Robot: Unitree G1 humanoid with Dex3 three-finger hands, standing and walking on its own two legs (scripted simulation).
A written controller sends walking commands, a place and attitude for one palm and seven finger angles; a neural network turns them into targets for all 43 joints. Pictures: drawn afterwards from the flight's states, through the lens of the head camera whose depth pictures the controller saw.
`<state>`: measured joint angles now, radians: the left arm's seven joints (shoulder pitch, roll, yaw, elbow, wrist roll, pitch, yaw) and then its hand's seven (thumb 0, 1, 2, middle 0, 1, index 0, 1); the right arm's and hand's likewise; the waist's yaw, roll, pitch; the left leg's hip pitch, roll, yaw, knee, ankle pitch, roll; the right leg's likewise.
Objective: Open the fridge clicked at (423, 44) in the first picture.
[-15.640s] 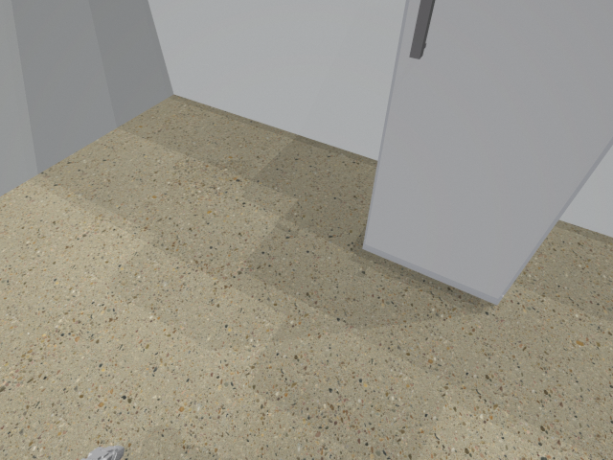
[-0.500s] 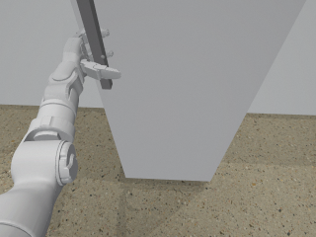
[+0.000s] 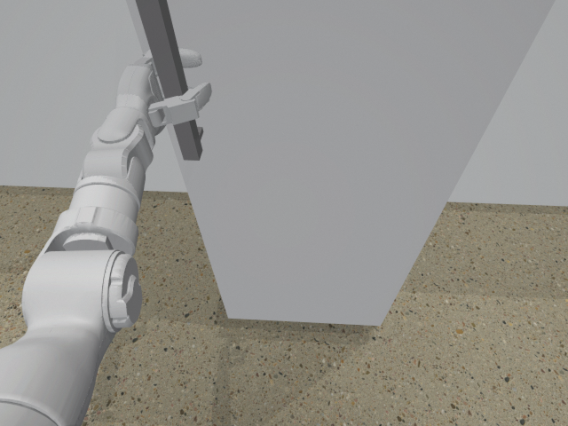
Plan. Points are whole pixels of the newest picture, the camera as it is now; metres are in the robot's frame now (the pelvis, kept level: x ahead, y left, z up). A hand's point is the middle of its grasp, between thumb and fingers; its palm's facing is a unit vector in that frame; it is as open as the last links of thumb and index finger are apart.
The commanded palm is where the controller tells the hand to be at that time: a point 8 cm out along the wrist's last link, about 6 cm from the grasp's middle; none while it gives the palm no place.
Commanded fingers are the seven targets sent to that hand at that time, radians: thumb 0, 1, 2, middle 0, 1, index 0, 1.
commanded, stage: grip the handle and tug to test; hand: left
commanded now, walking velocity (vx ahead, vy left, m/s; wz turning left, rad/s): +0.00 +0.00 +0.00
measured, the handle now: (176, 68) +0.53 +0.13 +0.25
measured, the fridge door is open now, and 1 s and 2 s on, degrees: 0 0 0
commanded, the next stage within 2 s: move the hooked fingers beside the handle in 0.80 s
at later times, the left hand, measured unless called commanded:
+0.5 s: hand (191, 100) +0.49 +0.11 +0.22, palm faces -0.07 -1.00 +0.00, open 5.4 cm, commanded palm +0.45 +0.17 +0.23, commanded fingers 0.00 0.90 0.90 -0.45 -1.40 -0.45 -1.40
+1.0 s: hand (190, 102) +0.48 +0.11 +0.22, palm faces -0.09 -1.00 +0.00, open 5.4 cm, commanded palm +0.43 +0.18 +0.23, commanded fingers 0.00 0.62 0.78 -0.42 -1.36 -0.42 -1.36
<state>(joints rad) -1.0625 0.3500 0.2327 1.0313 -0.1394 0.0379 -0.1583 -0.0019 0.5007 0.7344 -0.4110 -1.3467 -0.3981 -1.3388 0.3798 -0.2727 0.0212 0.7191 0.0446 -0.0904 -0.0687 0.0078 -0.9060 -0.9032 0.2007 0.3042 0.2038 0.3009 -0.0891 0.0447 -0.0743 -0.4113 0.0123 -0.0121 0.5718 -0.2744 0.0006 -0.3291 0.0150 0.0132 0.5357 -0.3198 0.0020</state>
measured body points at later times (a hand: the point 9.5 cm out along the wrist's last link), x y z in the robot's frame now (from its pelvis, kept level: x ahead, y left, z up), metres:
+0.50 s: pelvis +0.01 +0.00 +0.00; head +0.03 -0.02 +0.45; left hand +0.48 +0.17 +0.22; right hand +0.08 -0.27 -0.12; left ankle +0.01 +0.12 -0.73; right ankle -0.03 -0.12 -0.73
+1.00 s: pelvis +0.06 -0.01 +0.01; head +0.06 -0.03 +0.46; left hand +0.48 +0.17 +0.22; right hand +0.17 -0.27 -0.09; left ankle +0.01 +0.12 -0.73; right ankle -0.03 -0.11 -0.73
